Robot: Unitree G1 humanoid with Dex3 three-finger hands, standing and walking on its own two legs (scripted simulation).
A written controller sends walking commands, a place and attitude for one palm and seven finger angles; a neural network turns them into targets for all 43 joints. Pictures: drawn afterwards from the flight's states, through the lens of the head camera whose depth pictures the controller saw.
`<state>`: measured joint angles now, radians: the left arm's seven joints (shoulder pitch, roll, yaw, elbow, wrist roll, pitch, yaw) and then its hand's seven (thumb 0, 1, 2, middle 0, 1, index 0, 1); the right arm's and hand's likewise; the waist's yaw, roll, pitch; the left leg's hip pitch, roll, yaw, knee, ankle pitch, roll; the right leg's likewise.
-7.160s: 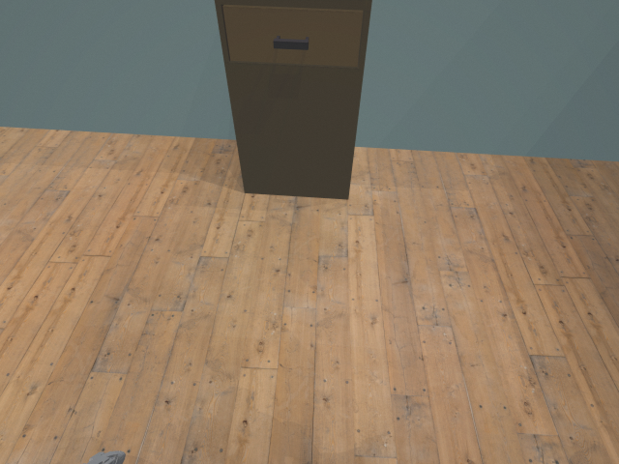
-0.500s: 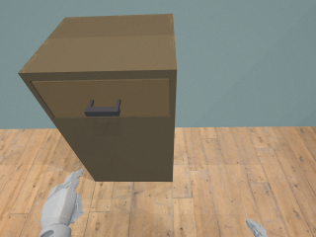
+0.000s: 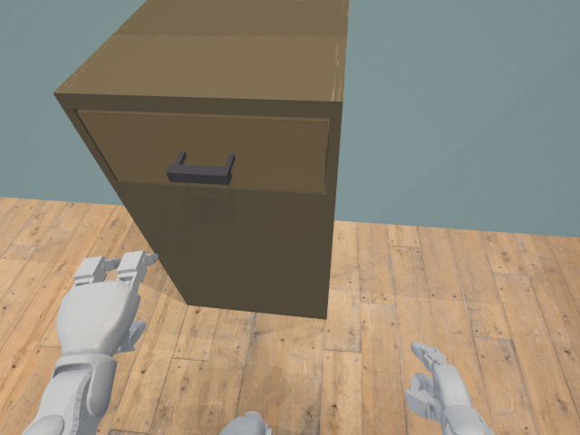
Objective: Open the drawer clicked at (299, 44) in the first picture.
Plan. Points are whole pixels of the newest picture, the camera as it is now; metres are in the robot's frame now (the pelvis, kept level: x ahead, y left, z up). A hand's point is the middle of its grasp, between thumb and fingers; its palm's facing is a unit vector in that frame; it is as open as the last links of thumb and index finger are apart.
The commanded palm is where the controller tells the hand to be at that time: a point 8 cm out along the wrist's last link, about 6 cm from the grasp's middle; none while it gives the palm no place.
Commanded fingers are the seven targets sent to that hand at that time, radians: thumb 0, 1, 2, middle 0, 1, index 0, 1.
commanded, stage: raise the hand with hooked fingers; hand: left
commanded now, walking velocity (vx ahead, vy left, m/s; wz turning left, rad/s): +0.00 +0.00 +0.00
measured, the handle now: (202, 166) +0.56 +0.24 +0.02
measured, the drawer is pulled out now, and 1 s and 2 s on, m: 0.00 0.00 0.00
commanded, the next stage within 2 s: move the hooked fingers above the handle in 1.18 s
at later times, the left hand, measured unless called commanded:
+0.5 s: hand (113, 260) +0.30 +0.27 +0.09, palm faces +0.10 -0.11 -0.99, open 13.1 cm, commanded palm +0.27 +0.27 +0.16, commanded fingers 0.00 -0.50 0.30 -0.30 -1.20 -0.30 -1.20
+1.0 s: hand (103, 231) +0.32 +0.28 +0.13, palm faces +0.01 -0.11 -0.99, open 13.8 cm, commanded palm +0.29 +0.28 +0.19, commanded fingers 0.00 -0.50 0.30 -0.30 -1.20 -0.30 -1.20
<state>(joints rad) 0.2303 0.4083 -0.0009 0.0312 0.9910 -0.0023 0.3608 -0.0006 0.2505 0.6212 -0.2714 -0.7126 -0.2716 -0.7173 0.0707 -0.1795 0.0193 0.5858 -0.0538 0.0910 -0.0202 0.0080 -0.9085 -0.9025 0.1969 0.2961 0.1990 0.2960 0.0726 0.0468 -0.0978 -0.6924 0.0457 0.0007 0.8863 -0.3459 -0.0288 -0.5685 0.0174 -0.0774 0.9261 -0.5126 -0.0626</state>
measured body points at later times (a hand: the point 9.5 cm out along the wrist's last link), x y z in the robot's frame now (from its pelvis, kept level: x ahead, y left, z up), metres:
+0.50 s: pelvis +0.02 +0.04 +0.03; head +0.03 +0.01 +0.48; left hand +0.29 +0.28 +0.15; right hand +0.21 -0.20 -0.07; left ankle +0.06 +0.15 -0.69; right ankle -0.03 -0.08 -0.69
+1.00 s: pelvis +0.01 +0.04 +0.05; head +0.03 +0.01 +0.50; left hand +0.31 +0.28 +0.18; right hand +0.19 -0.19 -0.07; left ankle +0.06 +0.15 -0.69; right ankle -0.02 -0.08 -0.69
